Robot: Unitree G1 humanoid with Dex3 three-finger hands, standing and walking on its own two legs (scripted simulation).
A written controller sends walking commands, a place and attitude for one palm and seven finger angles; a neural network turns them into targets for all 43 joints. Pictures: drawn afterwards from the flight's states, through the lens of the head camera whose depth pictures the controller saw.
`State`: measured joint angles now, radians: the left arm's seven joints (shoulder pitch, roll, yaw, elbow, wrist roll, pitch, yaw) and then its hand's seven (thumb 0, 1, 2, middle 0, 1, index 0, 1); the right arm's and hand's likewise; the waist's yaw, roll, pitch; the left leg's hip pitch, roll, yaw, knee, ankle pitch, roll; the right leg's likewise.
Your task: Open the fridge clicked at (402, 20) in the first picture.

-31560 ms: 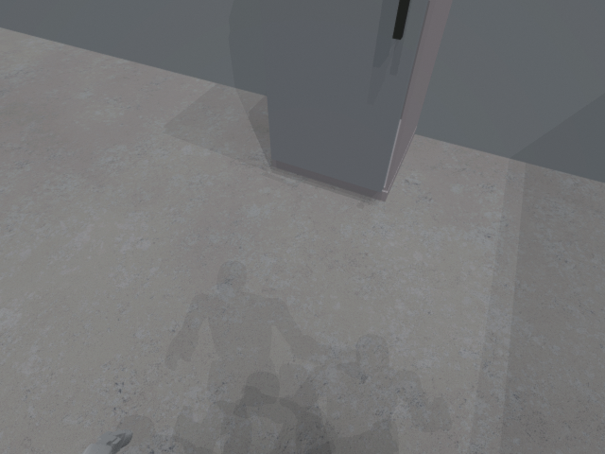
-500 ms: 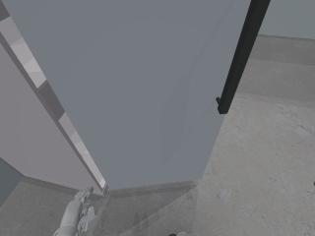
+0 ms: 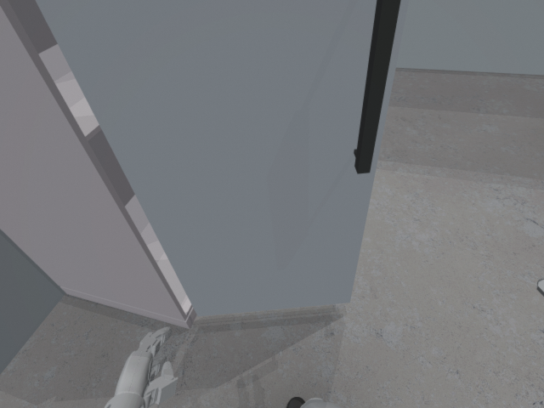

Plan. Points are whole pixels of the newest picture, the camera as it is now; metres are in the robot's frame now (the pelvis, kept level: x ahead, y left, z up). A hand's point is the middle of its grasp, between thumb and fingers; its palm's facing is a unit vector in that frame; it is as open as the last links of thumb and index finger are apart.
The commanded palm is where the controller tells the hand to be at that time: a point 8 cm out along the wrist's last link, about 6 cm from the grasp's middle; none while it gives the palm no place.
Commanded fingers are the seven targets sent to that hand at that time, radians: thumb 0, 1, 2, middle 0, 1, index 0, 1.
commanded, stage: step back with the hand held close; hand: right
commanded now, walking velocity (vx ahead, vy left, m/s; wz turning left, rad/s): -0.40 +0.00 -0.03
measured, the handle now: (372, 73) +0.58 -0.20 +0.22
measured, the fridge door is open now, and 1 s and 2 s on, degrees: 70 70 70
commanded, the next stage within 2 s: stop stepping back and stand still in 0.02 s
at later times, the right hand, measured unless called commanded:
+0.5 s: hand out of the picture +0.00 -0.36 +0.21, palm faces +0.47 +0.85 -0.22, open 7.4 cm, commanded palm -0.08 -0.38 +0.20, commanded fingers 0.00 -0.90 -0.90 0.20 0.30 0.20 0.30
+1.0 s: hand out of the picture -0.13 -0.41 +0.19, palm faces +0.47 +0.77 -0.44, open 7.4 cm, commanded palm -0.19 -0.46 +0.20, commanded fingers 0.00 -0.90 -0.90 0.20 0.30 0.20 0.30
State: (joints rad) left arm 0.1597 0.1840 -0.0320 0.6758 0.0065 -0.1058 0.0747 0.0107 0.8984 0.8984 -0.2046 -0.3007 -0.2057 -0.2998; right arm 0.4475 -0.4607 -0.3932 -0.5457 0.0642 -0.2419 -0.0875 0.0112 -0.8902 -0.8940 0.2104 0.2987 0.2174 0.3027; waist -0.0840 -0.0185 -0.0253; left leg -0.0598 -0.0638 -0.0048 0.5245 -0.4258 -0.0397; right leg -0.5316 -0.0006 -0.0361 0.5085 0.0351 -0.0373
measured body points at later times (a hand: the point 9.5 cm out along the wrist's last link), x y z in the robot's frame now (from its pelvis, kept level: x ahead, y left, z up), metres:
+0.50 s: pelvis -0.21 -0.08 +0.03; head -0.23 -0.15 +0.48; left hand -0.09 +0.13 -0.04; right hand -0.03 -0.40 +0.22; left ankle -0.19 +0.05 -0.61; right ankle -0.13 -0.16 -0.71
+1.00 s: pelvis -0.31 -0.15 +0.01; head -0.32 -0.16 +0.46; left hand -0.15 +0.07 -0.07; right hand -0.16 -0.45 +0.22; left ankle -0.28 -0.06 -0.72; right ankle -0.30 -0.29 -0.71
